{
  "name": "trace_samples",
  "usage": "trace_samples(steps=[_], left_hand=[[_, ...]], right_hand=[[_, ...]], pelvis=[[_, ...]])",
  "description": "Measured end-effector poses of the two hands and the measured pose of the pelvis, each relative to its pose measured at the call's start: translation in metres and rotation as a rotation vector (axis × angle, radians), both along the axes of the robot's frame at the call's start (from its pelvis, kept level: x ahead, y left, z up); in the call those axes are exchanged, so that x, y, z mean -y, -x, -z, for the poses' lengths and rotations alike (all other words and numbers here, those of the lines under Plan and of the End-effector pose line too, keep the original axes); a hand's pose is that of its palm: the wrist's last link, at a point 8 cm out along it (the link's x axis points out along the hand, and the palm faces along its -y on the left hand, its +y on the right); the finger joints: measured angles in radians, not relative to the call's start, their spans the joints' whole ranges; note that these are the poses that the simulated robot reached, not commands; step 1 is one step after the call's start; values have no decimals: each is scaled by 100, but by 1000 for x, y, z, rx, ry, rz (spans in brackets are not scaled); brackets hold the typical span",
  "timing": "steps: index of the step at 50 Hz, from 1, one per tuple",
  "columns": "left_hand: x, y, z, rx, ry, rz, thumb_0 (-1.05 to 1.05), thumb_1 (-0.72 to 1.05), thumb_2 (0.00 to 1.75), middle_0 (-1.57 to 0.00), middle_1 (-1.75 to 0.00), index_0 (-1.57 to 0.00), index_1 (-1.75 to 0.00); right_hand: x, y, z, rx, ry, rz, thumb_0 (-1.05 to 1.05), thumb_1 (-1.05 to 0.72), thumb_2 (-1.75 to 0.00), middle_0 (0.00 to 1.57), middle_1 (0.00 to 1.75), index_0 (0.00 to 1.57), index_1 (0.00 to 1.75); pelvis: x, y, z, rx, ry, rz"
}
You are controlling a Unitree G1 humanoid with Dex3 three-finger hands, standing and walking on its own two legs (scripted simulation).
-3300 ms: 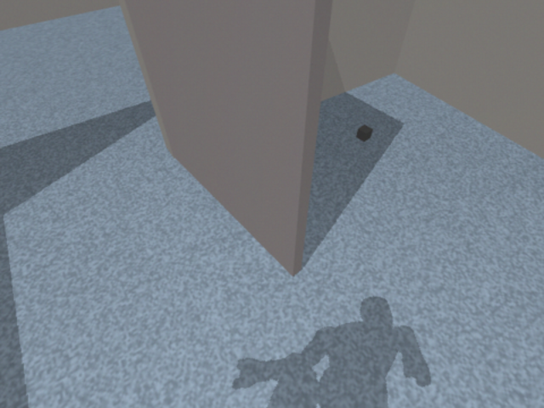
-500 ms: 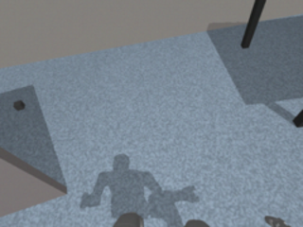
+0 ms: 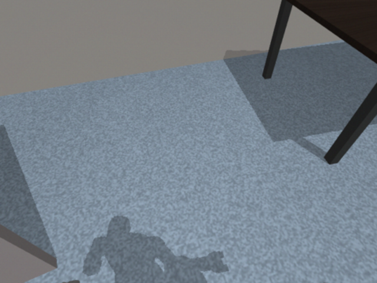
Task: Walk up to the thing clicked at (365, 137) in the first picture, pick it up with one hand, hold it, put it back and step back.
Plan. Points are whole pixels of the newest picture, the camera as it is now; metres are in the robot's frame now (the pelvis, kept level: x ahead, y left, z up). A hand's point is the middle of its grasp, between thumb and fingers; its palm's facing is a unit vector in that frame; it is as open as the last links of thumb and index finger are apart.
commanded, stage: walk up
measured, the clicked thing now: out of the picture +1.06 +1.38 -0.73
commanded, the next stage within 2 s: stand in 0.30 s
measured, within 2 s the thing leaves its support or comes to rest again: neither
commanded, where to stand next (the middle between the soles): +0.08 +0.03 m, yaw -1 degrees
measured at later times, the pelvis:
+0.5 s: pelvis +0.01 +0.01 +0.02, yaw +0 degrees
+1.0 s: pelvis +0.01 +0.01 +0.02, yaw +2 degrees
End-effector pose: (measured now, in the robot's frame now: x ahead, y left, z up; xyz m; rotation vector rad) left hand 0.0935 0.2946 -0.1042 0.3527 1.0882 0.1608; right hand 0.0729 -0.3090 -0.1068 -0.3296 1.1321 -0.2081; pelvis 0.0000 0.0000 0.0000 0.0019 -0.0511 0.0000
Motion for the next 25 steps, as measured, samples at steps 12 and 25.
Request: trace_samples(steps=[12, 25], left_hand=[[-12, 7, -10, -75, -34, -13, 0, 90, 90, -21, -30, -20, -30], [-8, -7, -8, -86, 15, -27, 0, 90, 90, -21, -29, -20, -30]], right_hand=[[-10, 0, 4, -38, -42, 21, 1, -91, -90, 21, 30, 20, 30], [-19, 4, -6, -97, -27, 36, 1, -91, -90, 21, 30, 20, 30]], pelvis=[[-4, -1, -9, -11, -8, 24], [-10, -7, -20, -13, -7, 0]])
